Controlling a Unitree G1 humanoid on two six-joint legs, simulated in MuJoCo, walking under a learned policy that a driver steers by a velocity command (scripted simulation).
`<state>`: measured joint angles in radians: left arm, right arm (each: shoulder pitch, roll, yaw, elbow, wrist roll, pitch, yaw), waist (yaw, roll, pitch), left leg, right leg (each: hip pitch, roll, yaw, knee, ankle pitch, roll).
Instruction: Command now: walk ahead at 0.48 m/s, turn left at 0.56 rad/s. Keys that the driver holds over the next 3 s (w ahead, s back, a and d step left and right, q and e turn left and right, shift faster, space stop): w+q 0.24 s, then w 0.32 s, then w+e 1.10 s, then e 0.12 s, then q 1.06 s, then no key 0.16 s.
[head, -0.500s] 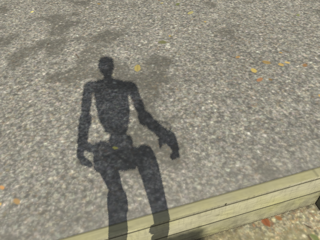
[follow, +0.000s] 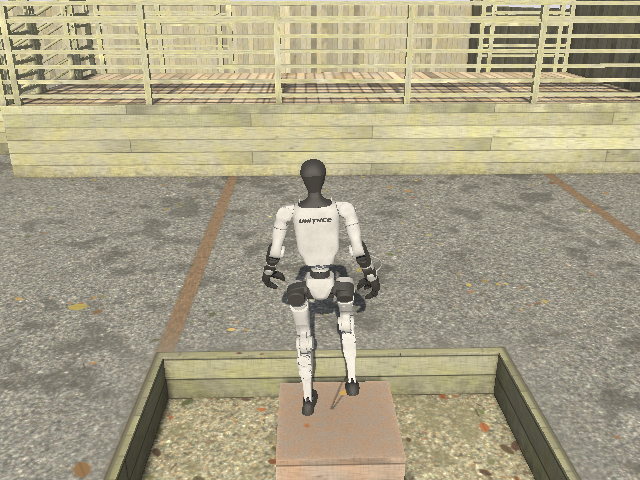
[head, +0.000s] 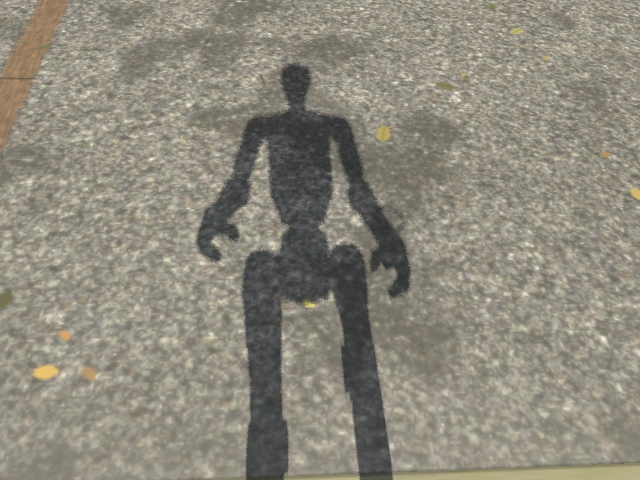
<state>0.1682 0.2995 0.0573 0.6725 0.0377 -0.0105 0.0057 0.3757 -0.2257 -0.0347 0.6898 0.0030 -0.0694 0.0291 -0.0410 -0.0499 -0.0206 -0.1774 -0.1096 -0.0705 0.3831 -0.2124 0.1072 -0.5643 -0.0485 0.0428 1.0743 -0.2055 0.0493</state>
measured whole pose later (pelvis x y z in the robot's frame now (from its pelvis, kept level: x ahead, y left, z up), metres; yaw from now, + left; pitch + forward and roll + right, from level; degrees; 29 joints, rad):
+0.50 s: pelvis +0.23 -0.01 -0.05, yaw +13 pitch -2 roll -2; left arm 0.57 0.34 0.08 0.92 0.07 -0.12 -0.04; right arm 0.01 -0.33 -0.07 0.70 -0.05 0.03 0.01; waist 0.10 0.03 0.08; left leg -0.80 -0.05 -0.14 1.19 -0.20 0.04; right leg -0.02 0.06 -0.13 0.67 -0.62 -0.06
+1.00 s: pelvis +0.62 +0.11 +0.00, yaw +5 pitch +0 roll +2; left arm 0.09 0.30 0.04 0.75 0.01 -0.02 -0.03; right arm 0.47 -0.26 -0.04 1.06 -0.03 -0.12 0.01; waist -0.07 -0.05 0.09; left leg 0.00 -0.08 0.19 0.23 -0.19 0.08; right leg -0.82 -0.08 0.00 1.12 -0.03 -0.11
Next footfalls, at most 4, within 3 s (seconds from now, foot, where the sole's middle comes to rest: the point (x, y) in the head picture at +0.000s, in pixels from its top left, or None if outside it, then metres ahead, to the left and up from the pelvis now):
0.28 right None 0.14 -0.11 -0.78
0.66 left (213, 452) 0.60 0.18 -0.78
1.20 right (272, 318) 0.94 0.06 -0.78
1.70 left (246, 218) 1.29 0.14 -0.78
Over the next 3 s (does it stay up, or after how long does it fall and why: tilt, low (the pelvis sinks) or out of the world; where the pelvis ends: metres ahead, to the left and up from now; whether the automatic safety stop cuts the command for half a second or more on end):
stays up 1.16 0.07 -0.01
